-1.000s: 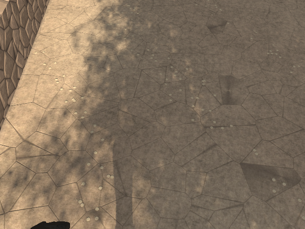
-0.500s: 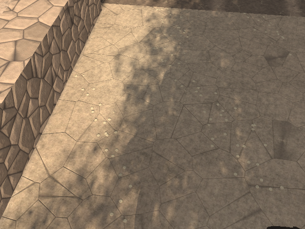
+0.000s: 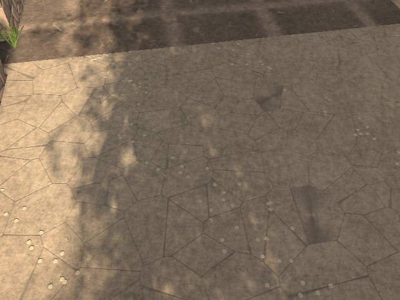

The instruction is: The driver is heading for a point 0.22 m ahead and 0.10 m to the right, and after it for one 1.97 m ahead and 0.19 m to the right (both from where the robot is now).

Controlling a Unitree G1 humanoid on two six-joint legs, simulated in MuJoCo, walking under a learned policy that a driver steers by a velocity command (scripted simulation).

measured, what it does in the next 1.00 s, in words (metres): walks ahead: right foot, then left foot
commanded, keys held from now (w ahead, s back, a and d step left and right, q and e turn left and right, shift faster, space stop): e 0.26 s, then no key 0.74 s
